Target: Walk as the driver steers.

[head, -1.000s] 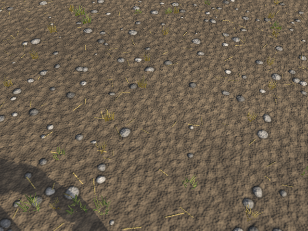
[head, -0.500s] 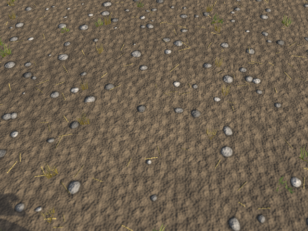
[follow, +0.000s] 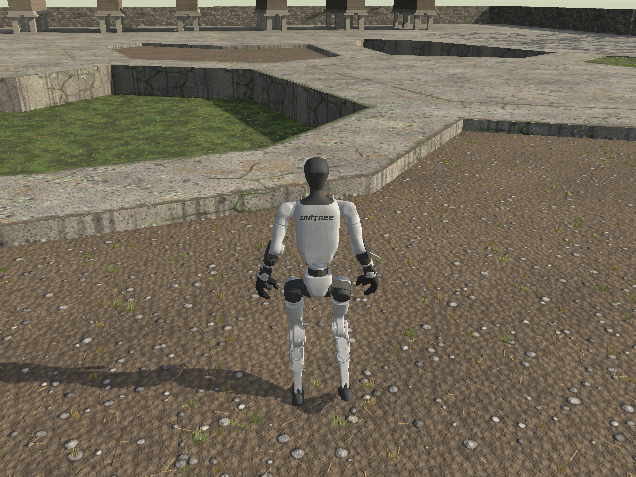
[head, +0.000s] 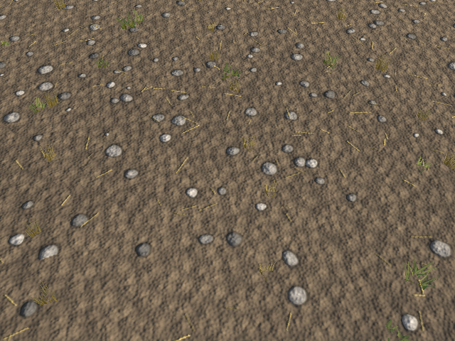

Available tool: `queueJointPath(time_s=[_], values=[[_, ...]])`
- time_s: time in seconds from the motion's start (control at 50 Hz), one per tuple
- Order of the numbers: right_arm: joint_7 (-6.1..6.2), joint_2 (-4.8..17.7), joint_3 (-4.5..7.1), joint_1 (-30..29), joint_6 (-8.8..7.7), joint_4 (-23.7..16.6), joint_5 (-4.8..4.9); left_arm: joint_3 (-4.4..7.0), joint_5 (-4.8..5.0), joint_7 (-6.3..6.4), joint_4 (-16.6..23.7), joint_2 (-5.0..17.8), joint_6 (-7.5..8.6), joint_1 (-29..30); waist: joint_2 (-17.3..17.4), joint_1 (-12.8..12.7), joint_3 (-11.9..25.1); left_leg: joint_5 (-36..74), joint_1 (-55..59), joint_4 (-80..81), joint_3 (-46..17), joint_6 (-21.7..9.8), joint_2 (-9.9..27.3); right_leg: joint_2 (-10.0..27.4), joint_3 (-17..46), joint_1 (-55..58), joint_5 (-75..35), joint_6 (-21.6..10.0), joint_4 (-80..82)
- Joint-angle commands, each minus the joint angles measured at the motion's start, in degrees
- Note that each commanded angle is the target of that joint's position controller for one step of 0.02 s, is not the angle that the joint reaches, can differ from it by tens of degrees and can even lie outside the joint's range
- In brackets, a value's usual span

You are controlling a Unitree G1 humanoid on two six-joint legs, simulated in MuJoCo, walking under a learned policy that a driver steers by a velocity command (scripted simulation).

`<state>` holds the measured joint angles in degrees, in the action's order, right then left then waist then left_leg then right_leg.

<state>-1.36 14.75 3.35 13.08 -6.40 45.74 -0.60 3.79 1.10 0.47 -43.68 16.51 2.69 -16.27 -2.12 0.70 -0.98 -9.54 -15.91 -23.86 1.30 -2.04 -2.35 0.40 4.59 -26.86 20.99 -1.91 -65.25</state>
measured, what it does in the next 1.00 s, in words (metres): walks ahead, turning left: right foot, then left foot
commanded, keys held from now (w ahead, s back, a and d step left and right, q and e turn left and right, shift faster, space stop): w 0.20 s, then q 0.80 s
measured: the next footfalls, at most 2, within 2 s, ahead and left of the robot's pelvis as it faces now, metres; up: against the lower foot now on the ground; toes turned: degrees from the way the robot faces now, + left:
right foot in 0.32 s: +0.33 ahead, -0.16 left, +0.00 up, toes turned -1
left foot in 0.78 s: +0.29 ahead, +0.09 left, +0.00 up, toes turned +18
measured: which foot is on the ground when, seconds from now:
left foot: down 0.00-0.32, up 0.34-0.76, down 0.78-1.00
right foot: up 0.00-0.30, down 0.32-0.78, up 0.80-1.00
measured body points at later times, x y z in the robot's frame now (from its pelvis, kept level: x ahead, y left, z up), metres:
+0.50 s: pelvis +0.21 -0.06 +0.00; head +0.25 -0.07 +0.45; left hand +0.37 +0.21 -0.09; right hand +0.31 -0.34 -0.14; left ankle +0.17 +0.08 -0.66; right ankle +0.29 -0.16 -0.74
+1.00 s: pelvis +0.25 -0.01 +0.00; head +0.29 +0.03 +0.45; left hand +0.29 +0.32 -0.12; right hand +0.49 -0.23 -0.08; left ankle +0.25 +0.08 -0.74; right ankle +0.31 -0.16 -0.66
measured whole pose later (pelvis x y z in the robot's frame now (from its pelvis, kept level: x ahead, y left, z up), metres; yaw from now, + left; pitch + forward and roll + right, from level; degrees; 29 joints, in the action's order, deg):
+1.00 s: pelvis +0.25 -0.01 +0.00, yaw +22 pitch +3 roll -2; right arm 1.2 17.5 4.2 10.9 1.2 37.7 0.2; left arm 5.3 -0.1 2.1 -45.8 18.4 -0.7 -4.4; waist -1.2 0.3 -2.8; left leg -10.3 -18.3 -26.0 -3.4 -3.0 -1.6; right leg -0.1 1.7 -31.4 21.8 3.6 -58.9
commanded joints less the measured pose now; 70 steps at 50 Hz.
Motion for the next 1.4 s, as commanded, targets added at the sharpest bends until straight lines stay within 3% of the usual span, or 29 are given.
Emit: queueJointPath(time_s=[0.02, 0.12, 0.22, 0.26, 0.3, 0.32, 0.34, 0.36, 0.38, 0.42, 0.46, 0.54, 0.68, 0.76, 0.78, 0.8, 0.82, 0.86, 0.88, 0.94, 1.02, 1.16, 1.22, 1.24, 1.26, 1.28, 1.3, 1.34, 1.4], values=[[0.11, 6.79, 1.40, 1.26, -0.79, -1.87, 0.56, 0.79, -0.29, -0.29, 4.62, 2.89, 0.86, 0.80, 7.84, -0.20, 1.56, 5.56, 9.48, 13.51, -16.84, -10.70, 15.57, 5.16, 0.69, -10.62, -2.85, 0.58, 5.12], [0.76, 10.07, 2.18, 3.35, 0.10, -0.34, 1.32, -0.52, -0.61, -0.97, 7.08, 0.91, 1.52, 9.39, 6.52, 1.94, 0.17, 10.17, 8.67, 16.08, -9.16, -10.12, 14.13, 5.43, -2.26, -8.99, -15.99, 1.71, 22.59], [0.78, 10.76, 2.07, 8.13, 1.41, 2.23, 2.09, -0.52, -0.12, -1.92, 9.38, 1.80, 2.08, 16.98, 6.98, 4.11, -1.84, 13.58, 10.90, 13.21, -7.58, -8.46, 14.95, 2.72, -3.94, -4.59, -20.06, 1.23, 32.53], [1.15, 11.22, 2.11, 8.34, 2.39, 2.92, 2.14, 0.10, -0.58, -2.29, 9.68, 3.11, 2.71, 16.08, 7.76, 2.27, -0.81, 21.49, 13.30, 8.08, -8.53, -6.60, 15.14, 1.16, -3.72, -0.82, -18.76, -0.02, 36.27], [1.56, 10.80, 1.78, 6.97, 2.77, 2.41, 2.19, 1.69, -1.88, -1.93, 6.61, 6.25, 3.24, 6.51, 6.88, -3.04, 5.39, 29.63, 10.72, -3.11, -6.62, -3.19, 11.05, -0.12, -4.88, 15.36, -27.63, -2.35, 41.35], [1.62, 8.01, 0.67, 6.16, 2.36, 0.62, 0.87, 2.73, -3.08, -1.26, 5.57, 10.34, 3.26, -0.68, 2.69, -5.79, 12.72, 16.78, 2.06, -15.26, -4.50, -0.12, 7.25, 8.50, 2.05, 30.31, -46.17, -5.29, 37.39], [1.53, 1.98, -1.34, 14.35, 1.92, 0.86, -0.25, 2.96, -3.91, -0.64, 5.82, 13.21, 2.08, -3.34, -12.24, -3.64, 21.53, -25.23, -15.37, -35.24, -1.99, 4.07, 0.66, 25.06, 17.98, 48.51, -65.03, -14.00, 33.71], [1.72, 6.69, -0.27, 15.99, 1.96, 1.82, 1.63, 2.70, -2.76, -0.80, 5.73, 11.21, 1.01, -4.88, -11.94, -5.42, 27.18, -31.74, -18.10, -44.48, -8.15, 4.61, 1.00, 26.70, 23.31, 46.76, -56.97, -16.88, 36.43], [1.96, 10.30, 1.00, 10.88, 2.48, 0.84, 2.81, 1.99, -2.08, -0.75, 5.93, 8.84, 0.60, -1.82, -7.44, -5.38, 19.67, -29.07, -22.04, -47.80, -7.77, 4.86, 3.04, 23.15, 16.98, 40.73, -52.24, -14.86, 38.38], [2.81, 9.00, 1.33, 7.15, 4.41, 0.28, 1.88, 0.72, -1.52, -0.65, 5.64, 5.10, 0.58, 5.04, -3.89, -2.25, 10.66, -22.43, -21.87, -45.09, -5.59, 5.79, 6.33, 18.73, 8.53, 27.73, -45.28, -12.03, 42.44], [3.32, 7.13, 1.55, 8.77, 7.00, 0.05, 1.63, 0.86, -2.56, -0.77, 5.22, 4.91, 0.84, 9.87, -5.60, 1.16, 7.26, -17.60, -13.79, -43.02, -4.10, 6.65, 6.99, 16.81, 2.87, 15.30, -39.29, -11.69, 47.73], [3.36, 5.66, 1.75, 5.74, 8.80, -3.01, 1.15, 1.64, -2.66, 0.29, 3.91, 6.44, 1.07, 12.57, -5.02, 1.94, 5.75, -10.00, -12.07, -35.10, -3.21, 6.27, 7.92, 17.38, -3.17, 11.53, -31.63, -12.41, 51.63], [1.02, 7.07, 2.19, -2.19, 9.76, -8.12, 1.17, 2.71, -1.16, 1.01, 1.54, 9.72, -1.24, 11.45, -4.07, -0.60, 4.85, -7.81, -8.13, -20.77, 0.14, 3.59, 7.42, 19.56, -7.09, 16.01, -21.89, -10.75, 50.30], [0.48, 8.27, 3.21, -0.09, 9.85, -8.51, 0.82, 2.92, 0.46, 0.82, -0.41, 9.50, -2.38, 9.58, -2.22, 0.89, 5.00, -0.25, 1.17, -5.00, 2.58, -0.45, 4.01, 17.07, -10.48, 16.50, -17.45, -4.54, 40.38], [1.26, 12.33, 4.52, 2.09, 9.64, -8.35, 0.77, 2.41, -0.54, 0.59, -1.46, 7.19, -2.56, 6.50, 5.76, 0.46, 5.40, 15.18, 7.52, 0.41, -4.50, -3.17, 7.61, 12.48, -14.77, 11.59, -11.00, 0.07, 30.36], [2.41, 19.06, 5.80, 2.98, 9.56, -9.67, 0.54, 1.42, -3.32, 0.16, 0.82, 4.35, -2.41, 6.93, 22.89, -1.20, 5.12, 35.82, 16.53, 0.94, -24.07, -11.69, 21.34, 3.36, -18.37, -6.28, 14.45, 6.20, 12.11], [1.75, 17.74, 5.20, 4.40, 8.20, -10.38, -1.14, 1.84, -2.87, 0.62, 2.47, 6.07, -2.31, 12.60, 17.17, 3.26, 8.62, 31.78, 14.22, 3.00, -30.00, -18.78, 24.79, -0.03, -7.02, -11.22, 19.40, 6.55, 1.11], [1.49, 15.08, 4.52, 0.20, 6.20, -10.44, -0.21, 2.41, -0.76, 1.26, 2.18, 6.97, -2.79, 13.41, 9.68, 0.94, 7.13, 24.85, 12.57, 3.40, -21.63, -14.22, 19.18, 1.76, -2.26, -13.23, 10.25, 4.72, -1.92], [1.80, 12.98, 3.89, -2.41, 6.17, -11.04, 0.75, 2.69, -1.28, 1.77, 1.23, 7.53, -2.97, 12.58, 7.85, -0.05, 6.86, 22.27, 11.67, 3.41, -19.98, -11.99, 17.62, 2.38, -1.43, -13.10, 6.86, 4.55, -0.48], [2.77, 11.90, 3.21, -4.45, 6.64, -12.15, 0.64, 2.91, -1.40, 1.91, 0.82, 7.14, -2.83, 10.75, 9.06, -1.85, 8.24, 22.99, 8.53, 3.81, -17.85, -11.30, 15.03, 0.69, -1.33, -8.08, 0.72, 5.15, 1.28], [3.50, 12.97, 3.70, -3.12, 7.11, -12.43, 1.07, 2.07, -1.12, 1.60, 1.40, 5.14, -2.57, 12.65, 9.36, -0.47, 7.88, 16.81, 9.31, 3.37, -19.56, -11.10, 13.78, -0.51, -0.38, -5.71, -1.56, 6.35, 13.84], [2.83, 13.44, 3.95, -4.49, 8.18, -13.56, 1.20, 2.18, -0.47, 0.10, 1.78, 6.37, -1.52, 12.05, 11.96, 0.21, 6.48, 11.14, 5.57, 2.08, -27.61, -10.79, 12.32, -2.69, 0.17, 3.66, -0.23, 5.44, 28.03], [3.18, 12.24, 3.47, -6.48, 8.79, -14.26, 2.01, 2.64, -0.72, -0.60, 0.41, 7.00, -0.75, 6.79, 10.90, -2.83, 7.34, 9.27, 3.44, -2.24, -27.30, -6.80, 8.90, -1.36, -0.84, 13.93, -11.96, 3.16, 43.95], [3.31, 9.72, 2.73, -4.34, 8.78, -14.29, 1.51, 3.33, -1.64, -0.41, 0.41, 10.16, -0.86, 5.29, 5.11, -1.84, 8.71, -0.54, -2.03, -8.57, -23.25, -3.56, 5.34, 7.15, 5.78, 20.56, -16.12, 0.15, 46.17], [3.24, 7.48, 2.17, -2.33, 8.33, -15.50, 1.38, 4.15, -2.68, -0.01, 0.65, 15.00, -1.50, 7.39, -11.16, 1.76, 6.05, -19.78, -13.69, -18.37, -11.87, 0.12, -4.74, 17.43, 19.03, 22.90, -26.87, -8.04, 47.67], [3.30, 12.15, 3.42, -2.78, 7.69, -15.02, 0.34, 3.37, -3.65, -0.06, 1.77, 11.78, -1.26, 7.87, -11.54, -0.45, 5.96, -28.27, -15.61, -32.32, -11.05, 2.97, -3.55, 23.39, 25.32, 19.38, -29.71, -15.56, 48.65], [3.15, 14.58, 4.49, -1.58, 7.64, -13.65, 0.87, 2.56, -3.22, 0.14, 2.71, 9.52, -1.07, 10.28, -7.15, 0.36, 5.01, -25.22, -15.44, -39.41, -12.25, 3.75, -2.44, 21.12, 20.88, 17.93, -28.91, -15.07, 48.03], [3.40, 12.35, 4.30, -0.43, 8.48, -11.63, 0.85, 1.80, -1.27, 0.43, 2.94, 7.17, -1.20, 13.34, -5.27, 1.20, 2.95, -19.46, -16.71, -42.91, -11.95, 5.63, -2.11, 14.75, 12.59, 18.34, -25.87, -10.46, 46.43], [3.19, 8.03, 2.69, -2.19, 8.70, -12.04, 1.24, 1.16, -1.20, 0.76, 1.80, 6.48, -1.79, 11.13, -6.05, -0.19, 3.01, -16.13, -14.32, -36.82, -9.04, 7.25, -1.51, 11.76, 7.23, 19.81, -29.49, -10.36, 45.92]])
Over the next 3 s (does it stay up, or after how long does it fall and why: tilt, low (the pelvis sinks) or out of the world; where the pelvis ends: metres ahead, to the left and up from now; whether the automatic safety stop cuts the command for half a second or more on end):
stays up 0.86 0.33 0.00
